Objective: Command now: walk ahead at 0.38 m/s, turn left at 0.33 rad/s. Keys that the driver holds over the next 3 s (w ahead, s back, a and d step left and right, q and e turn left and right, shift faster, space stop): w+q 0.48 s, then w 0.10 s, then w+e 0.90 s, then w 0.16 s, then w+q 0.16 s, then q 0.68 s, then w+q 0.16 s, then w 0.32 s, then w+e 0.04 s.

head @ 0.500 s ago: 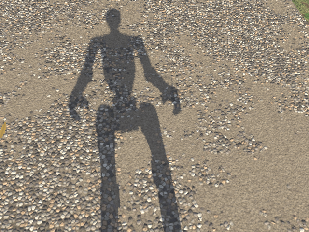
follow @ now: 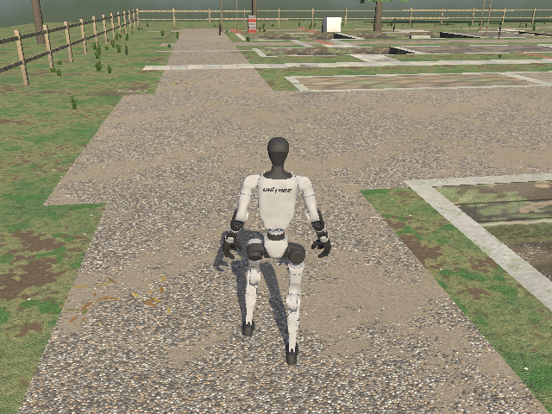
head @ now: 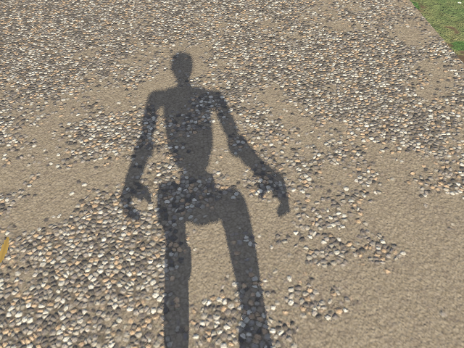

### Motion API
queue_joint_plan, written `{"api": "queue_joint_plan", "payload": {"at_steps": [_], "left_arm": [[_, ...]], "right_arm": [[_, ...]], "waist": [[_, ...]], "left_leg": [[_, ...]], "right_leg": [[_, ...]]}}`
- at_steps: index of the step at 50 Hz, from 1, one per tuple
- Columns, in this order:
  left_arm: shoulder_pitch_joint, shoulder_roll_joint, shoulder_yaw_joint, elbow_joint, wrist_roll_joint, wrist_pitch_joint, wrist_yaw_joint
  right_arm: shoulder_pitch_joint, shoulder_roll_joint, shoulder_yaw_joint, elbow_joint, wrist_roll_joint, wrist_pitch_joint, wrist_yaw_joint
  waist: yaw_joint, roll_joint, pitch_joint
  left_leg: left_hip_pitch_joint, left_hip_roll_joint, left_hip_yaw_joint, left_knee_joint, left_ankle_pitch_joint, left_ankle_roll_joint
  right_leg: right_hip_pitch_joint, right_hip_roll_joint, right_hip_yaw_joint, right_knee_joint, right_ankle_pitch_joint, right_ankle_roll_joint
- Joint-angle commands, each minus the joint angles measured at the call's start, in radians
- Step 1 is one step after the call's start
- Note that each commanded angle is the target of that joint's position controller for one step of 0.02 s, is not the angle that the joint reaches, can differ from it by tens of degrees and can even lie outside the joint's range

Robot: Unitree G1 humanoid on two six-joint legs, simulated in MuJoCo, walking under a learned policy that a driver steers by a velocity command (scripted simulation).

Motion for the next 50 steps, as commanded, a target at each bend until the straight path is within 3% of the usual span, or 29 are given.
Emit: {"api": "queue_joint_plan", "payload": {"at_steps": [1,5,8,10,11,12,13,14,15,16,17,18,19,22,27,29,32,35,36,37,38,39,40,41,42,43,44,46,50], "left_arm": [[-0.02,0.177,0.053,-0.036,-0.006,-0.02,0.002],[0.019,0.188,0.063,0.001,-0.017,-0.015,-0.002],[0.027,0.208,0.073,0.018,-0.032,-0.004,-0.005],[0.007,0.237,0.08,0.018,-0.036,0.005,-0.003],[-0.011,0.238,0.078,0.014,-0.038,0.011,0.0],[0.011,0.206,0.063,0.008,-0.029,0.01,0.005],[0.044,0.119,0.029,-0.049,0.001,-0.006,0.002],[0.028,0.079,0.009,-0.065,0.0,-0.044,-0.006],[-0.073,0.175,0.033,-0.084,-0.046,-0.067,-0.018],[-0.111,0.177,0.03,-0.099,-0.058,-0.082,-0.022],[-0.113,0.17,0.03,-0.094,-0.034,-0.088,-0.015],[-0.098,0.174,0.037,-0.084,-0.015,-0.082,-0.01],[-0.078,0.171,0.039,-0.081,-0.009,-0.07,-0.012],[-0.067,0.144,0.036,-0.078,0.005,-0.041,-0.011],[-0.255,0.086,0.009,-0.121,-0.002,-0.05,-0.022],[-0.317,0.084,0.005,-0.135,-0.012,-0.06,-0.035],[-0.34,0.113,0.011,-0.144,-0.02,-0.068,-0.052],[-0.301,0.137,0.019,-0.144,-0.024,-0.067,-0.061],[-0.238,0.156,0.03,-0.13,-0.023,-0.066,-0.059],[-0.11,0.187,0.048,-0.095,-0.02,-0.064,-0.055],[0.048,0.235,0.058,-0.072,-0.013,-0.061,-0.052],[0.12,0.32,0.082,-0.052,-0.014,-0.055,-0.058],[0.128,0.228,0.059,-0.046,-0.043,-0.054,-0.064],[0.059,0.18,0.045,-0.062,-0.04,-0.049,-0.056],[0.012,0.174,0.042,-0.078,-0.026,-0.04,-0.051],[-0.019,0.164,0.037,-0.085,-0.021,-0.034,-0.048],[-0.032,0.151,0.031,-0.091,-0.012,-0.034,-0.043],[-0.04,0.147,0.03,-0.095,-0.018,-0.031,-0.035],[-0.003,0.193,0.046,-0.074,-0.031,-0.025,-0.011]], "right_arm": [[-0.125,-0.051,-0.001,-0.1,-0.001,-0.02,0.008],[-0.198,-0.024,0.019,-0.147,0.0,-0.027,0.03],[-0.221,-0.031,0.021,-0.183,0.003,-0.028,0.047],[-0.156,-0.063,0.005,-0.189,0.002,-0.025,0.049],[-0.027,-0.097,-0.018,-0.16,0.003,-0.023,0.045],[0.145,-0.166,-0.056,-0.112,0.009,-0.017,0.031],[0.257,-0.293,-0.09,-0.1,0.013,-0.01,0.009],[0.243,-0.288,-0.071,-0.131,0.01,-0.023,0.013],[0.212,-0.207,-0.044,-0.133,-0.001,-0.035,0.019],[0.171,-0.176,-0.033,-0.132,-0.004,-0.042,0.019],[0.1,-0.149,-0.024,-0.143,-0.005,-0.042,0.018],[0.043,-0.119,-0.013,-0.162,-0.014,-0.043,0.015],[0.008,-0.113,-0.009,-0.181,-0.024,-0.043,0.012],[0.0,-0.129,-0.013,-0.181,-0.017,-0.052,-0.002],[0.068,-0.133,-0.013,-0.138,-0.007,-0.049,-0.023],[0.114,-0.139,-0.014,-0.11,-0.002,-0.049,-0.025],[0.143,-0.14,-0.014,-0.082,-0.005,-0.044,-0.025],[0.14,-0.15,-0.02,-0.065,-0.011,-0.032,-0.028],[0.127,-0.157,-0.021,-0.067,-0.013,-0.027,-0.029],[0.112,-0.149,-0.015,-0.071,-0.018,-0.02,-0.031],[0.122,-0.118,0.003,-0.09,-0.034,-0.017,-0.037],[0.261,-0.032,0.027,-0.106,-0.03,-0.034,-0.028],[0.213,-0.08,0.028,-0.108,-0.028,-0.055,-0.021],[0.089,-0.134,0.014,-0.135,0.0,-0.071,-0.011],[0.009,-0.128,0.02,-0.153,-0.004,-0.086,-0.007],[-0.031,-0.12,0.017,-0.165,-0.022,-0.096,-0.006],[-0.024,-0.112,0.014,-0.168,-0.035,-0.098,-0.007],[0.004,-0.088,0.018,-0.166,-0.042,-0.091,-0.007],[-0.102,-0.047,0.034,-0.195,-0.043,-0.079,-0.015]], "waist": [[0.036,-0.112,0.115],[0.067,-0.095,0.15],[0.062,-0.098,0.153],[0.007,-0.119,0.084],[-0.072,-0.109,-0.001],[-0.147,-0.073,-0.112],[-0.153,0.153,-0.215],[-0.121,0.197,-0.359],[-0.158,0.102,-0.256],[-0.131,0.074,-0.145],[-0.087,0.001,-0.072],[-0.048,0.015,-0.036],[-0.022,0.044,-0.021],[0.002,0.03,0.002],[-0.069,0.052,0.045],[-0.099,0.051,0.057],[-0.106,0.062,0.069],[-0.075,0.076,0.062],[-0.04,0.082,0.018],[0.029,0.061,-0.072],[0.087,-0.018,-0.217],[0.023,-0.302,-0.328],[0.052,-0.271,-0.316],[0.066,-0.182,-0.162],[0.06,-0.074,-0.082],[0.036,-0.028,-0.012],[0.006,-0.044,-0.005],[-0.023,-0.09,-0.009],[0.001,-0.088,0.029]], "left_leg": [[-0.153,0.027,-0.012,-0.067,0.045,0.0],[-0.129,0.038,0.045,-0.168,0.034,0.04],[-0.075,0.021,0.093,-0.218,-0.05,0.09],[0.082,-0.044,0.158,-0.233,-0.115,0.134],[0.274,-0.097,0.188,-0.27,-0.09,0.162],[0.556,-0.135,0.167,-0.277,-0.078,0.198],[0.916,0.122,-0.296,-0.336,-0.245,0.342],[1.018,0.281,-0.779,-0.549,-0.414,0.455],[0.962,0.268,-0.679,-0.602,-0.407,0.394],[0.836,0.233,-0.541,-0.59,-0.337,0.36],[0.694,0.189,-0.434,-0.59,-0.236,0.333],[0.585,0.148,-0.353,-0.608,-0.144,0.317],[0.509,0.125,-0.321,-0.634,-0.085,0.319],[0.408,0.09,-0.23,-0.668,0.072,0.334],[0.376,0.027,-0.129,-0.658,0.06,0.268],[0.393,0.051,-0.149,-0.658,0.023,0.263],[0.543,0.119,-0.175,-0.609,0.065,0.255],[0.668,0.162,-0.162,-0.533,0.29,0.227],[0.687,0.144,-0.134,-0.449,0.489,0.212],[0.667,0.095,-0.082,-0.278,0.64,0.189],[0.513,0.047,-0.044,-0.011,0.466,0.158],[0.103,-0.137,0.013,0.375,-0.155,0.063],[-0.057,-0.134,-0.077,0.454,-0.441,0.065],[-0.132,-0.076,-0.087,0.476,-0.367,0.076],[-0.118,-0.041,-0.065,0.429,-0.3,0.083],[-0.108,-0.015,-0.051,0.351,-0.259,0.078],[-0.055,0.008,-0.052,0.287,-0.221,0.071],[-0.011,0.015,-0.034,0.198,-0.205,0.041],[0.008,-0.006,0.0,-0.048,-0.053,-0.015]], "right_leg": [[0.02,-0.306,0.118,-0.142,0.0,-0.148],[0.049,-0.317,0.027,-0.123,0.079,-0.134],[0.08,-0.328,-0.014,-0.068,0.164,-0.115],[0.08,-0.317,-0.06,0.08,0.533,-0.088],[0.038,-0.283,-0.111,0.27,0.722,-0.058],[-0.097,-0.233,-0.141,0.512,0.724,-0.017],[-0.507,-0.124,-0.144,0.92,0.219,0.063],[-0.694,0.027,0.095,1.124,-0.363,0.081],[-0.798,-0.033,0.18,1.167,-0.297,0.057],[-0.813,-0.079,0.161,1.117,-0.214,0.03],[-0.77,-0.119,0.155,1.029,-0.141,0.025],[-0.7,-0.147,0.16,0.953,-0.084,0.028],[-0.643,-0.153,0.161,0.929,-0.048,0.037],[-0.613,-0.133,0.134,0.831,0.029,0.086],[-0.557,-0.074,0.107,0.431,0.332,0.116],[-0.519,-0.059,0.105,0.359,0.399,0.107],[-0.575,-0.066,0.118,0.295,0.362,0.058],[-0.566,-0.05,0.095,0.282,0.202,-0.005],[-0.475,-0.016,0.063,0.278,0.159,-0.031],[-0.296,0.011,0.039,0.264,0.186,-0.066],[-0.01,-0.118,0.211,0.297,0.234,-0.13],[0.344,-0.335,0.711,0.217,0.029,-0.314],[0.391,-0.343,0.903,0.081,-0.161,-0.305],[0.275,-0.327,0.767,0.069,-0.188,-0.26],[0.142,-0.286,0.664,0.055,-0.108,-0.233],[0.033,-0.252,0.588,0.037,0.003,-0.231],[-0.027,-0.219,0.539,0.02,0.094,-0.224],[-0.082,-0.184,0.479,-0.004,0.197,-0.234],[-0.186,-0.14,0.38,-0.021,0.274,-0.22]]}}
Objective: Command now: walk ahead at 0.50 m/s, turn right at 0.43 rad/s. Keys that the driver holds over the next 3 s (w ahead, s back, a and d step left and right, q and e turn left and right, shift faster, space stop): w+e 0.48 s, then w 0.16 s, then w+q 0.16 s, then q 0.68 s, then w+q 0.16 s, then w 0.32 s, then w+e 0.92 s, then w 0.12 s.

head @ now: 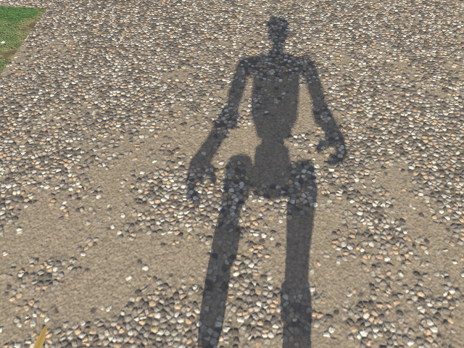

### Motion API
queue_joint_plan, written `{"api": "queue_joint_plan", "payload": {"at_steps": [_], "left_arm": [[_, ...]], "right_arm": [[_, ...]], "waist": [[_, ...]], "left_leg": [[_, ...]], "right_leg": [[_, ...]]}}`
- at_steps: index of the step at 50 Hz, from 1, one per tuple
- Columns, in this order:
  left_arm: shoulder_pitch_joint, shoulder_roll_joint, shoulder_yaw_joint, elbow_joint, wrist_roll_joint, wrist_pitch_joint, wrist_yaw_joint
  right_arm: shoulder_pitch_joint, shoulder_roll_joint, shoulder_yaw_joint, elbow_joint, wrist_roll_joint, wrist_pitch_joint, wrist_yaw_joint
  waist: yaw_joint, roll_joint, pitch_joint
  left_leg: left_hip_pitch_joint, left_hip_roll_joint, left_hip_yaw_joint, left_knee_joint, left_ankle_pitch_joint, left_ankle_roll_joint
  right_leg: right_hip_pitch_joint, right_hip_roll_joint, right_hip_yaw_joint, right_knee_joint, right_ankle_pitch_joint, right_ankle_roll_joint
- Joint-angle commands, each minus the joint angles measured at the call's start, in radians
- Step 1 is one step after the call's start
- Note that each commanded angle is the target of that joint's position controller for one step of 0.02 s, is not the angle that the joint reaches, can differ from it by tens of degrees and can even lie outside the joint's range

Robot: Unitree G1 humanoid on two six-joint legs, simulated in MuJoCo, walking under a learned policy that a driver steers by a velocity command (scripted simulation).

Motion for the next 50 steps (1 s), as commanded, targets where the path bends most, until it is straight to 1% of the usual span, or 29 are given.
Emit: {"api": "queue_joint_plan", "payload": {"at_steps": [1,4,7,9,11,12,13,14,15,16,17,18,20,23,28,31,34,35,36,37,38,39,40,41,42,43,46,48,50], "left_arm": [[-0.029,0.186,0.051,-0.066,-0.009,-0.009,0.022],[0.027,0.19,0.054,-0.044,-0.016,0.006,0.032],[0.06,0.18,0.054,-0.031,-0.022,0.02,0.038],[0.047,0.184,0.059,-0.034,-0.019,0.028,0.041],[0.018,0.158,0.053,-0.048,-0.014,0.033,0.038],[0.007,0.106,0.034,-0.068,0.0,0.03,0.032],[0.14,0.029,0.009,-0.089,-0.016,0.02,0.032],[0.158,0.101,0.016,-0.087,-0.028,0.017,0.034],[0.072,0.172,0.036,-0.084,-0.03,0.021,0.034],[0.005,0.177,0.04,-0.096,-0.02,0.026,0.035],[-0.035,0.165,0.042,-0.109,-0.01,0.027,0.032],[-0.041,0.151,0.045,-0.115,-0.01,0.032,0.027],[-0.038,0.109,0.039,-0.122,-0.018,0.043,0.019],[-0.094,0.083,0.03,-0.154,-0.009,0.05,0.014],[-0.224,0.047,0.009,-0.182,-0.006,0.025,-0.01],[-0.324,0.049,0.003,-0.218,-0.009,0.016,-0.025],[-0.359,0.074,0.011,-0.246,-0.003,0.01,-0.033],[-0.312,0.098,0.022,-0.237,0.001,0.008,-0.031],[-0.187,0.134,0.043,-0.202,0.004,0.005,-0.026],[-0.03,0.193,0.071,-0.156,0.009,0.008,-0.012],[0.111,0.301,0.095,-0.14,0.036,0.015,0.005],[0.12,0.267,0.082,-0.14,0.025,0.019,0.009],[0.069,0.2,0.06,-0.138,0.022,0.017,0.007],[0.002,0.168,0.047,-0.134,0.018,0.013,0.006],[-0.067,0.132,0.037,-0.126,0.021,0.005,0.0],[-0.121,0.098,0.03,-0.126,0.023,-0.006,-0.004],[-0.207,0.096,0.038,-0.109,0.033,-0.032,-0.002],[-0.23,0.115,0.045,-0.092,0.034,-0.032,0.013],[-0.23,0.124,0.049,-0.079,0.031,-0.021,0.031]], "right_arm": [[-0.063,-0.055,-0.013,-0.075,-0.001,-0.01,-0.004],[-0.161,-0.048,-0.011,-0.092,0.012,-0.021,0.006],[-0.203,-0.074,-0.023,-0.105,0.023,-0.031,0.015],[-0.181,-0.099,-0.036,-0.1,0.027,-0.038,0.017],[-0.044,-0.135,-0.059,-0.068,0.022,-0.045,0.008],[0.099,-0.18,-0.074,-0.054,0.006,-0.047,-0.001],[0.204,-0.26,-0.095,-0.028,-0.006,-0.031,-0.003],[0.217,-0.199,-0.085,-0.016,0.018,-0.022,0.006],[0.165,-0.13,-0.067,-0.026,0.021,-0.018,0.004],[0.116,-0.106,-0.058,-0.029,0.015,-0.012,0.003],[0.082,-0.084,-0.05,-0.02,0.011,-0.01,0.004],[0.064,-0.07,-0.045,-0.012,0.004,-0.011,0.003],[0.053,-0.069,-0.048,0.004,0.008,-0.019,0.005],[0.061,-0.106,-0.062,0.034,0.013,-0.028,0.004],[0.1,-0.141,-0.065,0.083,0.022,-0.017,0.006],[0.163,-0.17,-0.069,0.124,0.04,-0.004,0.008],[0.202,-0.191,-0.071,0.164,0.057,0.018,0.008],[0.199,-0.204,-0.071,0.171,0.059,0.025,0.006],[0.184,-0.206,-0.067,0.176,0.062,0.032,0.004],[0.186,-0.181,-0.054,0.172,0.054,0.028,0.001],[0.237,-0.078,-0.017,0.127,0.029,0.012,0.008],[0.266,-0.062,-0.007,0.147,0.033,-0.004,0.011],[0.197,-0.16,-0.04,0.132,0.066,-0.008,0.015],[0.135,-0.152,-0.04,0.112,0.073,-0.007,0.013],[0.12,-0.13,-0.04,0.115,0.057,0.001,0.005],[0.144,-0.122,-0.047,0.131,0.045,0.019,-0.003],[0.215,-0.06,-0.043,0.151,0.042,0.068,-0.014],[0.164,-0.048,-0.041,0.116,0.033,0.079,-0.015],[0.112,-0.033,-0.034,0.092,0.026,0.076,0.0]], "waist": [[-0.013,-0.095,-0.024],[0.026,-0.108,-0.026],[0.027,-0.118,-0.029],[0.002,-0.141,-0.03],[-0.076,-0.145,-0.093],[-0.143,-0.081,-0.226],[-0.111,0.191,-0.376],[-0.111,0.248,-0.356],[-0.128,0.127,-0.208],[-0.119,0.055,-0.119],[-0.102,0.04,-0.055],[-0.08,0.066,-0.031],[-0.064,0.088,-0.02],[-0.063,0.053,-0.004],[-0.106,0.013,0.013],[-0.132,0.009,0.042],[-0.108,0.032,0.041],[-0.069,0.052,0.006],[0.012,0.05,-0.07],[0.085,0.04,-0.176],[0.098,-0.144,-0.359],[0.086,-0.241,-0.493],[0.094,-0.166,-0.349],[0.059,-0.158,-0.205],[0.016,-0.122,-0.126],[-0.026,-0.138,-0.093],[-0.094,-0.136,-0.066],[-0.1,-0.136,-0.036],[-0.081,-0.129,-0.041]], "left_leg": [[0.017,-0.022,0.019,-0.196,0.178,-0.036],[0.114,-0.069,0.026,-0.348,0.333,-0.042],[0.14,-0.082,-0.009,-0.431,0.306,-0.024],[0.176,-0.077,-0.021,-0.46,0.232,0.002],[0.383,-0.061,-0.002,-0.518,0.205,0.055],[0.627,0.073,-0.114,-0.484,0.16,0.118],[0.981,0.304,-0.508,-0.52,-0.003,0.273],[0.971,0.366,-0.72,-0.598,-0.221,0.299],[0.843,0.32,-0.587,-0.624,-0.255,0.255],[0.721,0.275,-0.44,-0.637,-0.144,0.223],[0.62,0.233,-0.338,-0.665,-0.029,0.213],[0.554,0.202,-0.258,-0.691,0.041,0.202],[0.49,0.175,-0.155,-0.738,0.116,0.207],[0.489,0.191,-0.06,-0.776,0.227,0.233],[0.504,0.155,0.092,-0.787,0.328,0.215],[0.566,0.182,0.107,-0.78,0.333,0.21],[0.655,0.219,0.084,-0.707,0.506,0.197],[0.665,0.213,0.085,-0.638,0.663,0.186],[0.63,0.181,0.115,-0.495,0.785,0.162],[0.488,0.133,0.139,-0.298,0.71,0.126],[0.1,0.012,0.172,0.095,0.281,0.055],[-0.032,-0.083,0.019,0.312,-0.34,0.037],[-0.118,-0.031,-0.047,0.379,-0.314,0.044],[-0.133,0.008,-0.01,0.351,-0.249,0.043],[-0.1,0.033,0.004,0.29,-0.191,0.031],[-0.03,0.055,0.0,0.249,-0.153,0.02],[0.082,0.041,0.019,0.211,-0.072,-0.02],[0.059,0.045,0.026,0.093,0.021,-0.031],[0.096,0.04,0.055,-0.058,0.155,-0.024]], "right_leg": [[-0.032,-0.216,0.202,-0.128,0.194,-0.151],[-0.06,-0.199,0.205,-0.102,0.149,-0.117],[0.019,-0.227,0.284,-0.037,0.092,-0.098],[0.068,-0.251,0.338,0.019,0.101,-0.082],[0.045,-0.205,0.322,0.153,0.185,-0.043],[-0.054,-0.153,0.261,0.388,0.109,-0.012],[-0.385,-0.006,0.114,0.716,-0.295,0.058],[-0.544,-0.068,0.104,0.885,-0.439,0.073],[-0.589,-0.113,0.108,0.944,-0.351,0.081],[-0.572,-0.146,0.07,0.94,-0.274,0.09],[-0.555,-0.172,0.061,0.899,-0.222,0.096],[-0.519,-0.2,0.057,0.867,-0.187,0.097],[-0.481,-0.218,0.029,0.834,-0.154,0.102],[-0.524,-0.235,0.024,0.737,-0.075,0.117],[-0.452,-0.206,-0.024,0.432,0.15,0.096],[-0.434,-0.184,-0.061,0.314,0.151,0.074],[-0.391,-0.157,-0.091,0.236,0.028,0.034],[-0.3,-0.129,-0.111,0.207,-0.003,0.017],[-0.106,-0.1,-0.135,0.152,0.047,-0.01],[0.173,-0.135,-0.097,0.173,0.104,-0.039],[0.593,-0.426,0.288,0.192,0.052,-0.164],[0.64,-0.556,0.599,0.057,0.007,-0.234],[0.519,-0.521,0.474,0.029,-0.032,-0.189],[0.371,-0.478,0.31,0.011,0.092,-0.156],[0.241,-0.431,0.198,-0.014,0.24,-0.134],[0.142,-0.396,0.102,-0.037,0.365,-0.116],[-0.011,-0.381,-0.048,-0.1,0.555,-0.126],[-0.031,-0.373,-0.126,-0.12,0.559,-0.119],[-0.023,-0.343,-0.203,-0.113,0.527,-0.102]]}}
Over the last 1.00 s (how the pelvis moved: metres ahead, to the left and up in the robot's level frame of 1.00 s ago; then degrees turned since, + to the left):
0.55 0.14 0.00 12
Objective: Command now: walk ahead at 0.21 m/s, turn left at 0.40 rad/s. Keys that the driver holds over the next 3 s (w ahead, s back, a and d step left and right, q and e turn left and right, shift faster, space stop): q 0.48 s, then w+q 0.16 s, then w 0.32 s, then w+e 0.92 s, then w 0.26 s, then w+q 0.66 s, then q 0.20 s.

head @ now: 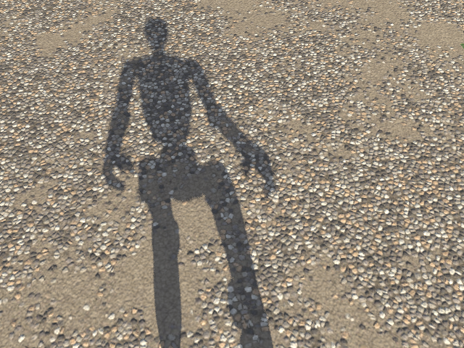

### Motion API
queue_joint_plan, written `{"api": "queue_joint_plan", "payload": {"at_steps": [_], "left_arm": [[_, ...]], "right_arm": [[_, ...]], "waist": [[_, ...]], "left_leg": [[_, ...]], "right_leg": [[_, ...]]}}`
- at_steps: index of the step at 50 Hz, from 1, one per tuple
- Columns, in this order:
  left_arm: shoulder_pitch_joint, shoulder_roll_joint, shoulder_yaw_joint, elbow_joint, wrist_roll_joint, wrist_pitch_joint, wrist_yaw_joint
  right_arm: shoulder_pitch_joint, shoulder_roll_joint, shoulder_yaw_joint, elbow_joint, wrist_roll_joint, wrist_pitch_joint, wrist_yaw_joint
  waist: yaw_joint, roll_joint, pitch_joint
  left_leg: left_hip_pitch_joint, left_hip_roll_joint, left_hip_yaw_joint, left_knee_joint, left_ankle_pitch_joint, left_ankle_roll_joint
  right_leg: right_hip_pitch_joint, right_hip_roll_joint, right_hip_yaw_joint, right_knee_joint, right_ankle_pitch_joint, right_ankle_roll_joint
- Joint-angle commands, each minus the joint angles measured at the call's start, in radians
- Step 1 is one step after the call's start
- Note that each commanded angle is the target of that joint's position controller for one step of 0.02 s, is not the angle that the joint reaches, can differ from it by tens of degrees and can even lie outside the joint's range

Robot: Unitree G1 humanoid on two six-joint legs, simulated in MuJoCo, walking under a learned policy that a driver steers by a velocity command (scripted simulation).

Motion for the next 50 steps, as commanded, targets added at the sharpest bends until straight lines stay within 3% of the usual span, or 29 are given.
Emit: {"api": "queue_joint_plan", "payload": {"at_steps": [1,4,7,9,10,11,12,13,14,15,17,19,24,27,29,30,31,32,33,34,35,36,38,40,45,49,50], "left_arm": [[-0.105,0.141,0.035,-0.069,-0.004,-0.01,0.027],[-0.085,0.17,0.046,-0.043,-0.022,0.011,0.037],[-0.103,0.187,0.056,-0.034,-0.049,0.033,0.04],[-0.104,0.17,0.055,-0.029,-0.059,0.045,0.044],[-0.038,0.151,0.048,-0.025,-0.033,0.045,0.041],[0.022,0.079,0.022,-0.054,0.021,0.046,0.033],[0.01,0.115,0.021,-0.047,0.0,0.046,0.021],[-0.058,0.149,0.03,-0.058,-0.035,0.051,0.018],[-0.091,0.143,0.03,-0.06,-0.032,0.057,0.026],[-0.114,0.149,0.034,-0.056,-0.019,0.064,0.038],[-0.107,0.148,0.038,-0.056,-0.014,0.076,0.045],[-0.089,0.12,0.031,-0.046,-0.017,0.076,0.046],[-0.116,0.107,0.025,-0.046,-0.02,0.075,0.043],[-0.111,0.123,0.029,-0.053,-0.025,0.062,0.029],[-0.086,0.124,0.032,-0.049,-0.032,0.044,0.019],[-0.046,0.119,0.034,-0.035,-0.035,0.035,0.015],[0.01,0.126,0.04,-0.013,-0.035,0.028,0.014],[0.089,0.184,0.055,0.004,-0.025,0.022,0.02],[0.116,0.262,0.065,0.009,0.002,0.02,0.018],[0.051,0.262,0.067,-0.013,0.025,0.004,0.012],[-0.011,0.2,0.052,-0.03,0.005,-0.004,0.021],[-0.025,0.162,0.041,-0.031,-0.013,-0.007,0.026],[0.026,0.147,0.032,-0.01,-0.021,-0.01,0.029],[0.085,0.146,0.03,0.009,-0.018,-0.016,0.027],[0.151,0.18,0.032,0.036,-0.031,-0.006,0.023],[0.206,0.21,0.036,0.064,-0.047,0.005,0.009],[0.209,0.215,0.036,0.07,-0.052,0.01,0.008]], "right_arm": [[0.037,-0.011,0.001,-0.061,-0.01,0.001,0.018],[-0.014,-0.033,-0.007,-0.105,-0.01,0.006,0.044],[-0.016,-0.068,-0.026,-0.137,-0.014,0.018,0.058],[0.086,-0.107,-0.052,-0.122,-0.018,0.016,0.052],[0.146,-0.201,-0.083,-0.121,-0.019,0.012,0.03],[0.131,-0.289,-0.094,-0.149,-0.029,0.015,0.011],[0.131,-0.239,-0.075,-0.177,-0.039,0.005,0.022],[0.072,-0.198,-0.065,-0.194,-0.029,-0.003,0.03],[0.024,-0.163,-0.057,-0.195,-0.008,-0.005,0.027],[-0.017,-0.134,-0.047,-0.2,0.003,0.002,0.018],[-0.06,-0.128,-0.044,-0.217,-0.016,0.016,0.001],[-0.052,-0.14,-0.051,-0.225,-0.023,0.021,-0.01],[-0.056,-0.159,-0.062,-0.238,-0.014,0.039,-0.028],[-0.061,-0.158,-0.06,-0.245,-0.009,0.047,-0.026],[-0.056,-0.153,-0.058,-0.243,-0.003,0.05,-0.025],[-0.067,-0.147,-0.055,-0.244,0.002,0.053,-0.026],[-0.074,-0.129,-0.049,-0.247,0.005,0.055,-0.028],[-0.07,-0.077,-0.035,-0.253,0.007,0.054,-0.029],[-0.081,-0.031,-0.024,-0.282,0.011,0.04,-0.027],[-0.107,-0.093,-0.036,-0.305,-0.001,0.019,-0.02],[-0.071,-0.122,-0.045,-0.278,-0.004,0.011,-0.013],[-0.028,-0.121,-0.047,-0.242,-0.01,0.008,-0.008],[-0.032,-0.083,-0.039,-0.223,-0.013,-0.006,0.001],[-0.078,-0.054,-0.028,-0.233,-0.006,-0.019,0.008],[-0.216,-0.002,0.001,-0.279,0.0,-0.039,0.025],[-0.256,-0.015,0.002,-0.293,0.012,-0.051,0.044],[-0.243,-0.027,-0.002,-0.295,0.016,-0.056,0.046]], "waist": [[-0.029,-0.133,-0.075],[-0.013,-0.122,-0.089],[-0.03,-0.122,-0.084],[-0.083,-0.076,-0.13],[-0.092,0.087,-0.181],[-0.021,0.315,-0.243],[-0.061,0.191,-0.419],[-0.066,0.093,-0.346],[-0.047,0.025,-0.263],[-0.034,-0.003,-0.209],[-0.001,0.053,-0.184],[0.0,0.065,-0.197],[-0.023,0.084,-0.195],[-0.025,0.129,-0.191],[-0.011,0.138,-0.174],[0.017,0.128,-0.161],[0.049,0.105,-0.142],[0.067,-0.026,-0.15],[0.05,-0.247,-0.112],[0.025,-0.269,-0.022],[-0.005,-0.23,0.006],[-0.015,-0.204,-0.003],[0.007,-0.173,0.002],[0.032,-0.159,0.005],[0.091,-0.194,0.02],[0.106,-0.201,0.042],[0.087,-0.206,0.043]], "left_leg": [[0.13,0.011,0.017,-0.167,0.185,0.001],[0.136,0.004,0.024,-0.271,0.195,0.025],[0.152,-0.017,0.05,-0.321,0.081,0.069],[0.319,-0.087,0.093,-0.444,0.153,0.122],[0.482,-0.023,-0.046,-0.503,0.607,0.176],[0.718,0.217,-0.42,-0.482,0.97,0.375],[0.757,0.276,-0.59,-0.562,0.716,0.464],[0.696,0.243,-0.511,-0.599,0.545,0.427],[0.616,0.197,-0.444,-0.614,0.386,0.369],[0.532,0.165,-0.4,-0.635,0.288,0.328],[0.408,0.105,-0.348,-0.666,0.228,0.293],[0.397,0.082,-0.325,-0.664,0.256,0.289],[0.356,0.054,-0.367,-0.672,0.045,0.272],[0.32,0.036,-0.431,-0.706,-0.255,0.26],[0.285,0.024,-0.459,-0.705,-0.353,0.249],[0.241,0.003,-0.454,-0.689,-0.395,0.23],[0.165,-0.037,-0.431,-0.65,-0.431,0.194],[0.027,-0.111,-0.324,-0.427,-0.455,0.134],[-0.164,-0.243,-0.12,-0.164,-0.363,0.1],[-0.23,-0.162,-0.173,-0.037,-0.276,0.092],[-0.235,-0.144,-0.183,0.019,-0.182,0.082],[-0.218,-0.138,-0.166,0.047,-0.121,0.064],[-0.213,-0.125,-0.135,0.081,-0.029,0.046],[-0.208,-0.109,-0.093,0.054,0.038,0.036],[-0.068,-0.054,0.027,-0.232,0.122,0.01],[0.089,-0.075,0.065,-0.397,0.066,0.038],[0.132,-0.082,0.06,-0.435,0.051,0.054]], "right_leg": [[-0.039,-0.239,0.007,-0.106,0.552,-0.15],[0.043,-0.278,0.003,-0.062,0.524,-0.141],[0.081,-0.31,0.008,0.049,0.509,-0.113],[0.051,-0.246,-0.032,0.274,0.537,-0.053],[-0.054,-0.154,-0.065,0.509,0.335,0.028],[-0.39,0.025,-0.034,0.864,-0.489,0.12],[-0.436,0.05,0.207,0.997,-0.549,0.108],[-0.487,0.016,0.236,1.015,-0.476,0.088],[-0.51,-0.015,0.236,0.961,-0.396,0.078],[-0.5,-0.039,0.238,0.891,-0.336,0.079],[-0.397,-0.028,0.229,0.789,-0.257,0.084],[-0.358,-0.007,0.223,0.683,-0.235,0.099],[-0.294,0.013,0.239,0.5,-0.164,0.123],[-0.234,0.027,0.221,0.399,-0.17,0.105],[-0.159,0.037,0.203,0.3,-0.181,0.078],[-0.08,0.037,0.188,0.202,-0.139,0.056],[0.027,0.015,0.189,0.092,-0.108,0.03],[0.158,-0.161,0.353,-0.006,-0.228,-0.024],[0.174,-0.35,0.681,-0.122,-0.492,-0.122],[0.06,-0.408,0.816,-0.169,-0.591,-0.194],[0.057,-0.364,0.725,-0.167,-0.553,-0.171],[0.081,-0.31,0.63,-0.16,-0.468,-0.132],[0.096,-0.264,0.513,-0.169,-0.332,-0.109],[0.106,-0.243,0.431,-0.182,-0.228,-0.115],[0.077,-0.224,0.303,-0.195,-0.045,-0.121],[0.052,-0.254,0.296,-0.162,0.012,-0.129],[0.054,-0.27,0.317,-0.146,0.038,-0.127]]}}
Over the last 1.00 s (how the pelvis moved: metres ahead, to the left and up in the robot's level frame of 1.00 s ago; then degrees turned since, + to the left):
0.51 -0.10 0.00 -15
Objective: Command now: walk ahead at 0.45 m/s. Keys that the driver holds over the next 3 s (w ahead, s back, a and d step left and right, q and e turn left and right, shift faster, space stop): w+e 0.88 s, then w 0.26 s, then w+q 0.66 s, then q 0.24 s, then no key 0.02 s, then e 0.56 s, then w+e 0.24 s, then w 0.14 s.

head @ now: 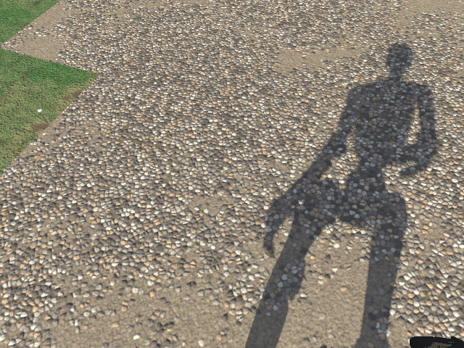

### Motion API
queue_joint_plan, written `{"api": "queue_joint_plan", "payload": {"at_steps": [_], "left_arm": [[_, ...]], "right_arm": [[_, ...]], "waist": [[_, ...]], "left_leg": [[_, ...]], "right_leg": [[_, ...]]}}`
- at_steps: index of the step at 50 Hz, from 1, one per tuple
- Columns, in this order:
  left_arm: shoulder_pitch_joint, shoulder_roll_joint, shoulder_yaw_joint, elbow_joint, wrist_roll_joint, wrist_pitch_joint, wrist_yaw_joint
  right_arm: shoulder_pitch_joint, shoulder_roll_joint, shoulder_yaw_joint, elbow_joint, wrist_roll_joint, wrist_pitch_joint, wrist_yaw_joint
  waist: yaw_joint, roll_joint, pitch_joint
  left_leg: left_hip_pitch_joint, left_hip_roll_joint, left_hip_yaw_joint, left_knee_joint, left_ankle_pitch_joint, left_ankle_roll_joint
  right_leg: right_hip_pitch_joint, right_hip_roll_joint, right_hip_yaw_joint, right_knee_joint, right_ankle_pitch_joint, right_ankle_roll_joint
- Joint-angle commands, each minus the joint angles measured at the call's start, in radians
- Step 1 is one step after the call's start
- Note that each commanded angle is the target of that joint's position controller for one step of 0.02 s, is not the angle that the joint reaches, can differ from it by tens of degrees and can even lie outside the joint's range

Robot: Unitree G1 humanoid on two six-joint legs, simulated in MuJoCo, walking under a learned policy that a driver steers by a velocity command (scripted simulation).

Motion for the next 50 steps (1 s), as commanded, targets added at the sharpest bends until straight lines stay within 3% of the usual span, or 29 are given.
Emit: {"api": "queue_joint_plan", "payload": {"at_steps": [1,2,3,4,5,6,7,8,9,11,14,17,21,24,26,27,28,29,30,31,32,33,34,35,36,38,43,47,50], "left_arm": [[-0.012,0.222,0.05,-0.035,-0.015,0.001,-0.002],[-0.029,0.224,0.048,-0.036,-0.018,0.003,-0.001],[-0.036,0.194,0.038,-0.039,-0.013,-0.002,-0.002],[-0.06,0.112,0.008,-0.079,0.017,-0.011,-0.006],[0.015,0.033,-0.013,-0.107,0.001,-0.031,0.0],[-0.036,0.151,0.02,-0.094,-0.026,-0.038,0.001],[-0.089,0.174,0.031,-0.11,-0.035,-0.038,-0.002],[-0.111,0.156,0.03,-0.104,-0.026,-0.033,-0.001],[-0.124,0.141,0.032,-0.103,-0.013,-0.025,-0.001],[-0.103,0.093,0.028,-0.093,-0.014,-0.002,-0.005],[-0.136,0.065,0.024,-0.116,-0.009,0.018,-0.006],[-0.22,0.055,0.016,-0.152,-0.003,0.013,-0.021],[-0.367,0.045,0.001,-0.216,-0.001,0.009,-0.05],[-0.421,0.067,0.007,-0.262,-0.002,0.011,-0.068],[-0.387,0.102,0.025,-0.277,-0.002,0.016,-0.072],[-0.302,0.133,0.043,-0.265,-0.004,0.021,-0.07],[-0.152,0.181,0.072,-0.231,-0.006,0.025,-0.06],[0.002,0.26,0.106,-0.198,-0.008,0.039,-0.038],[-0.041,0.362,0.115,-0.208,-0.016,0.03,-0.033],[-0.011,0.274,0.09,-0.24,-0.007,0.016,-0.036],[-0.047,0.226,0.075,-0.23,0.004,0.002,-0.038],[-0.109,0.206,0.068,-0.235,0.001,-0.005,-0.037],[-0.176,0.175,0.059,-0.247,0.003,-0.006,-0.035],[-0.213,0.155,0.051,-0.266,0.018,-0.008,-0.03],[-0.231,0.15,0.049,-0.274,0.021,-0.008,-0.027],[-0.223,0.162,0.052,-0.265,0.013,-0.013,-0.018],[-0.156,0.193,0.06,-0.233,0.001,-0.001,0.008],[-0.086,0.184,0.057,-0.195,-0.004,0.005,0.01],[-0.066,0.175,0.055,-0.175,0.001,0.011,0.011]], "right_arm": [[-0.102,-0.087,-0.023,-0.108,0.011,-0.036,0.008],[-0.01,-0.114,-0.039,-0.08,0.009,-0.038,0.002],[0.131,-0.163,-0.064,-0.04,0.004,-0.037,-0.01],[0.328,-0.238,-0.084,-0.014,-0.021,-0.03,-0.027],[0.365,-0.292,-0.088,0.001,-0.034,-0.021,-0.025],[0.344,-0.2,-0.064,0.01,-0.032,-0.027,-0.021],[0.278,-0.152,-0.047,0.014,-0.023,-0.031,-0.021],[0.214,-0.118,-0.036,0.014,-0.022,-0.035,-0.019],[0.166,-0.093,-0.03,0.018,-0.026,-0.039,-0.016],[0.12,-0.069,-0.029,0.034,-0.036,-0.056,-0.015],[0.118,-0.086,-0.039,0.066,-0.037,-0.073,-0.02],[0.118,-0.111,-0.046,0.09,-0.036,-0.072,-0.028],[0.172,-0.157,-0.058,0.126,-0.02,-0.06,-0.041],[0.2,-0.183,-0.067,0.148,-0.006,-0.037,-0.043],[0.198,-0.216,-0.075,0.148,-0.002,-0.019,-0.05],[0.193,-0.229,-0.077,0.145,-0.001,-0.008,-0.053],[0.179,-0.229,-0.073,0.14,0.004,-0.002,-0.056],[0.199,-0.193,-0.056,0.125,-0.014,-0.009,-0.06],[0.312,-0.036,-0.005,0.072,-0.047,-0.036,-0.04],[0.197,-0.121,-0.015,0.065,-0.011,-0.075,-0.027],[0.092,-0.167,-0.027,0.03,0.024,-0.093,-0.02],[0.075,-0.153,-0.02,0.025,0.013,-0.103,-0.027],[0.077,-0.153,-0.024,0.036,-0.014,-0.103,-0.034],[0.1,-0.16,-0.03,0.042,-0.024,-0.093,-0.034],[0.115,-0.158,-0.032,0.044,-0.03,-0.081,-0.034],[0.115,-0.132,-0.026,0.046,-0.04,-0.06,-0.035],[-0.076,-0.079,-0.001,-0.002,-0.039,-0.057,-0.029],[-0.155,-0.098,-0.003,-0.017,-0.02,-0.073,-0.008],[-0.144,-0.128,-0.016,-0.019,-0.02,-0.084,0.002]], "waist": [[-0.061,-0.192,0.108],[-0.122,-0.175,0.059],[-0.193,-0.135,-0.038],[-0.277,0.014,-0.227],[-0.231,0.293,-0.329],[-0.252,0.18,-0.233],[-0.226,0.162,-0.113],[-0.196,0.115,-0.055],[-0.17,0.112,-0.004],[-0.127,0.108,0.027],[-0.108,0.053,0.059],[-0.121,0.035,0.089],[-0.171,0.001,0.132],[-0.173,0.005,0.128],[-0.136,0.044,0.062],[-0.085,0.059,0.003],[0.001,0.048,-0.076],[0.062,-0.041,-0.169],[-0.082,-0.303,-0.265],[0.002,-0.172,-0.374],[0.011,-0.124,-0.219],[-0.038,-0.039,-0.125],[-0.081,-0.013,-0.067],[-0.117,-0.04,-0.053],[-0.135,-0.049,-0.045],[-0.144,-0.046,-0.024],[-0.077,-0.082,0.025],[-0.035,-0.106,0.025],[-0.049,-0.133,0.03]], "left_leg": [[0.119,-0.043,0.041,-0.126,-0.02,0.04],[0.268,-0.06,0.048,-0.176,0.002,0.063],[0.489,-0.037,0.021,-0.186,0.017,0.091],[0.808,0.19,-0.215,-0.148,-0.002,0.156],[0.946,0.398,-0.618,-0.285,-0.225,0.278],[0.834,0.37,-0.618,-0.335,-0.328,0.268],[0.731,0.334,-0.463,-0.35,-0.295,0.235],[0.63,0.283,-0.358,-0.38,-0.214,0.213],[0.547,0.246,-0.274,-0.414,-0.135,0.202],[0.451,0.211,-0.15,-0.462,0.012,0.191],[0.423,0.218,-0.041,-0.492,0.172,0.205],[0.42,0.2,0.061,-0.51,0.208,0.193],[0.476,0.223,0.142,-0.516,0.232,0.176],[0.591,0.247,0.182,-0.441,0.385,0.153],[0.64,0.245,0.21,-0.301,0.731,0.13],[0.639,0.235,0.222,-0.161,0.868,0.119],[0.556,0.204,0.244,0.045,0.866,0.091],[0.32,0.16,0.241,0.347,0.571,0.046],[-0.125,-0.054,0.138,0.715,-0.417,-0.017],[-0.22,-0.064,-0.089,0.802,-0.448,0.002],[-0.288,-0.02,-0.093,0.775,-0.35,0.025],[-0.259,0.025,-0.088,0.684,-0.261,0.036],[-0.197,0.055,-0.084,0.597,-0.217,0.03],[-0.124,0.075,-0.094,0.559,-0.184,0.023],[-0.089,0.078,-0.09,0.526,-0.17,0.011],[-0.067,0.075,-0.064,0.446,-0.136,-0.023],[-0.015,0.012,-0.04,0.069,0.181,-0.062],[0.035,-0.013,-0.05,-0.077,0.265,-0.045],[0.041,-0.014,-0.053,-0.123,0.155,0.002]], "right_leg": [[-0.107,-0.221,0.188,-0.059,0.251,-0.182],[-0.132,-0.2,0.164,0.026,0.397,-0.162],[-0.196,-0.142,0.107,0.206,0.489,-0.128],[-0.408,-0.075,0.056,0.546,0.243,-0.079],[-0.696,0.058,0.05,0.839,-0.256,-0.034],[-0.767,0.014,0.144,0.968,-0.229,-0.035],[-0.805,-0.024,0.13,0.981,-0.136,-0.045],[-0.775,-0.056,0.115,0.954,-0.054,-0.042],[-0.75,-0.074,0.113,0.915,0.005,-0.037],[-0.68,-0.088,0.11,0.895,0.079,-0.029],[-0.718,-0.084,0.125,0.831,0.154,-0.011],[-0.709,-0.073,0.103,0.629,0.307,-0.011],[-0.684,-0.059,0.029,0.437,0.385,-0.043],[-0.684,-0.032,-0.016,0.37,0.303,-0.084],[-0.575,0.037,-0.08,0.37,0.198,-0.123],[-0.46,0.081,-0.106,0.373,0.149,-0.148],[-0.235,0.123,-0.109,0.319,0.182,-0.184],[0.075,0.041,0.064,0.295,0.185,-0.236],[0.389,-0.225,0.655,0.191,-0.02,-0.434],[0.424,-0.275,0.856,0.039,-0.133,-0.448],[0.319,-0.252,0.717,0.007,-0.061,-0.389],[0.167,-0.21,0.6,0.01,0.043,-0.356],[0.03,-0.171,0.504,0.004,0.16,-0.333],[-0.061,-0.144,0.45,-0.014,0.247,-0.329],[-0.113,-0.129,0.425,-0.035,0.29,-0.331],[-0.197,-0.11,0.358,-0.053,0.379,-0.335],[-0.284,-0.022,0.255,-0.04,0.3,-0.262],[-0.215,-0.062,0.306,0.007,0.211,-0.239],[-0.106,-0.114,0.372,0.081,0.253,-0.223]]}}
Over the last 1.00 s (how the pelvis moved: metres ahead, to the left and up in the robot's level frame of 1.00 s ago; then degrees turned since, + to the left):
0.23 0.07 0.00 28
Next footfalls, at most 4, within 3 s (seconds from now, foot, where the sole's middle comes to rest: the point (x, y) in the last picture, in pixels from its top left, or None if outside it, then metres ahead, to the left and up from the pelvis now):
0.06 left None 0.16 0.14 -0.78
0.58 right None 0.44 -0.14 -0.78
1.06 left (305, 265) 0.77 -0.08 -0.78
1.54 right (408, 246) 0.87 -0.41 -0.78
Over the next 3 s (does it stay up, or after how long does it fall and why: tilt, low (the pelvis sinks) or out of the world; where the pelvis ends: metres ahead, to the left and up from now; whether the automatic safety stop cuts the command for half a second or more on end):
stays up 1.18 -0.34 0.00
